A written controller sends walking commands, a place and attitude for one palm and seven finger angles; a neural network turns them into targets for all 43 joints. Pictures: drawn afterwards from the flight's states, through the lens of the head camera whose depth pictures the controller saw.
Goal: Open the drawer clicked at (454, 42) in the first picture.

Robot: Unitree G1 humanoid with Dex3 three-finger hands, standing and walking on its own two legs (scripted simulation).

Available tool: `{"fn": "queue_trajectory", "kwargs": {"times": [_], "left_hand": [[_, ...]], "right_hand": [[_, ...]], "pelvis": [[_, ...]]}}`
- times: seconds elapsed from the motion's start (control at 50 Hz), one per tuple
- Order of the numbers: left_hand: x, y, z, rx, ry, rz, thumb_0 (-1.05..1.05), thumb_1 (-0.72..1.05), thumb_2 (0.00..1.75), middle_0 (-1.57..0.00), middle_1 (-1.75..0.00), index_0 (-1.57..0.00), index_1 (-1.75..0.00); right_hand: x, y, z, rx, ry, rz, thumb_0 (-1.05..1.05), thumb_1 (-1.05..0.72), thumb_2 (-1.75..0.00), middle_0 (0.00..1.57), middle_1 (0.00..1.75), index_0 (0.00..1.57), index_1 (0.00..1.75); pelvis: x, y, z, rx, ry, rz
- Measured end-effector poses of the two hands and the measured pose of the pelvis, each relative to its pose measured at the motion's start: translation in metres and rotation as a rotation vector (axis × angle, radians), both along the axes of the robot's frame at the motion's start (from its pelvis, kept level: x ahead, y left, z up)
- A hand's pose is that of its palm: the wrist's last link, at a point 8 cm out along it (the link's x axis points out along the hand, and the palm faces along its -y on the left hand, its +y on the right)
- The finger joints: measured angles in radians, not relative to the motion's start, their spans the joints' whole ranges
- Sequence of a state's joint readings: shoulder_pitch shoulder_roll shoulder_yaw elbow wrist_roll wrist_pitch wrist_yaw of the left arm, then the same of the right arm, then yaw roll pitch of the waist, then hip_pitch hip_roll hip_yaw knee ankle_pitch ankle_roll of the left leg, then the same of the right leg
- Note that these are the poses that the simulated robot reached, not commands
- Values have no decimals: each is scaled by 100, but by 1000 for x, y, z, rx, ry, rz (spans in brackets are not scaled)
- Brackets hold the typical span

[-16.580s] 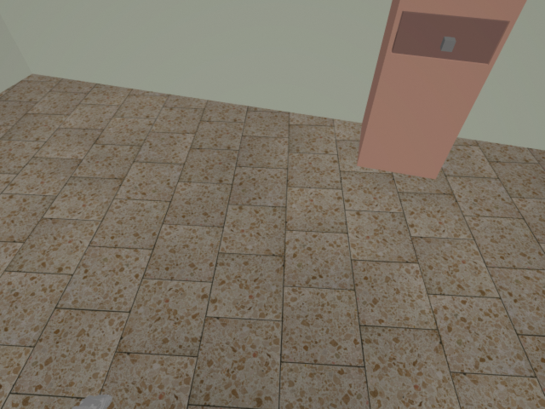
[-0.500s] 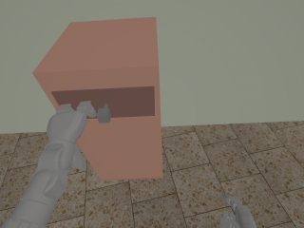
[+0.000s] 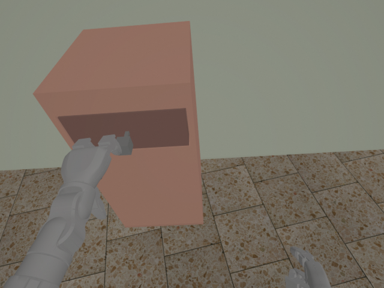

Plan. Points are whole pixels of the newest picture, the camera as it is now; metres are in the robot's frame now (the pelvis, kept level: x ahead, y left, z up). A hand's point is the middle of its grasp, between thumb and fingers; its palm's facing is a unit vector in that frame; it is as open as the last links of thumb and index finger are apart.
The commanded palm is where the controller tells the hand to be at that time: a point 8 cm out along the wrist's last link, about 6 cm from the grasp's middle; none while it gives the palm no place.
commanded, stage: move the hooked fingers above the handle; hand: left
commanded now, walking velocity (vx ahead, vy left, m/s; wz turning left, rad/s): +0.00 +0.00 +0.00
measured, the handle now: (125, 141) +0.52 +0.29 -0.04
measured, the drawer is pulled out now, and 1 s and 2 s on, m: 0.00 0.00 0.00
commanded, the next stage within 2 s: none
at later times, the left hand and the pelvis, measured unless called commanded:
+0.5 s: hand (105, 156) +0.38 +0.27 +0.05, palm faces +0.00 -0.05 -1.00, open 13.8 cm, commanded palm +0.37 +0.27 +0.12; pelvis +0.02 +0.01 -0.01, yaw +0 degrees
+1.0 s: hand (111, 144) +0.44 +0.28 +0.04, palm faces -0.05 -0.01 -1.00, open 13.8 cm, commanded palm +0.43 +0.27 +0.10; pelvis +0.02 +0.02 -0.02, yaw -1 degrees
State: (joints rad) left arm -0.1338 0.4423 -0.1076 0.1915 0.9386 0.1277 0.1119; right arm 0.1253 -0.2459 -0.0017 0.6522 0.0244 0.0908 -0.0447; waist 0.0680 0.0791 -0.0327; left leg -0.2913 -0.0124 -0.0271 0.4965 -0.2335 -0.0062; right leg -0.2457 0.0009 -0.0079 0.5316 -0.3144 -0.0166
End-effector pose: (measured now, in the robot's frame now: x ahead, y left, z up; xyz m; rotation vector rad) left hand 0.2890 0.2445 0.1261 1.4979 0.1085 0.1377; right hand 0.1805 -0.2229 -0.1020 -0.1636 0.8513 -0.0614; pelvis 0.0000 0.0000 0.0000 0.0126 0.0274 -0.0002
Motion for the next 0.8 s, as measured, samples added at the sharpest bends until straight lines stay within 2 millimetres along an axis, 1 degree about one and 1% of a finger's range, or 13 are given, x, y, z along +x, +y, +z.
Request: {"fn": "queue_trajectory", "kwargs": {"times": [0.06,0.16,0.24,0.38,0.44,0.56,0.68,0.8], "left_hand": [[9,3,-4,8,22,-4,0,-49,30,-32,-120,-32,-120],[26,7,-1,16,4,-19,0,-49,30,-32,-120,-32,-120],[39,9,-1,19,-1,-20,0,-49,30,-32,-120,-32,-120],[58,15,-14,12,40,-16,0,-48,30,-32,-120,-32,-120],[65,19,-18,13,38,-23,0,-48,30,-32,-120,-32,-120],[81,21,-17,22,2,-39,0,-48,30,-32,-120,-32,-120],[100,23,-23,29,24,-23,0,-48,30,-32,-120,-32,-120],[110,25,-25,27,36,-26,0,-48,30,-32,-120,-32,-120]], "right_hand": [[2,-5,1,-16,-2,-2,1,-90,-90,20,30,20,30],[0,-15,-2,-40,18,-21,1,-90,-90,20,30,20,30],[-7,-22,-9,-46,53,-45,1,-90,-90,20,30,20,30],[-23,-27,-18,-57,127,-85,1,-90,-90,20,30,20,30],[-30,-27,-21,-63,155,-101,1,-90,-90,20,30,20,30],[-39,-23,-27,-61,195,-119,1,-90,-90,20,30,20,30],[-47,-16,-29,-51,218,-136,1,-90,-90,20,30,20,30],[-56,-13,-30,-48,234,-153,1,-90,-90,20,30,20,30]], "pelvis": [[1,-4,-1,0,7,4],[5,-6,-3,-3,29,6],[10,-5,-4,-3,51,4],[18,0,-6,-3,84,-4],[20,2,-8,-5,97,-6],[23,9,-10,-10,120,-4],[24,15,-11,-12,140,-12],[25,19,-12,-16,150,-17]]}}
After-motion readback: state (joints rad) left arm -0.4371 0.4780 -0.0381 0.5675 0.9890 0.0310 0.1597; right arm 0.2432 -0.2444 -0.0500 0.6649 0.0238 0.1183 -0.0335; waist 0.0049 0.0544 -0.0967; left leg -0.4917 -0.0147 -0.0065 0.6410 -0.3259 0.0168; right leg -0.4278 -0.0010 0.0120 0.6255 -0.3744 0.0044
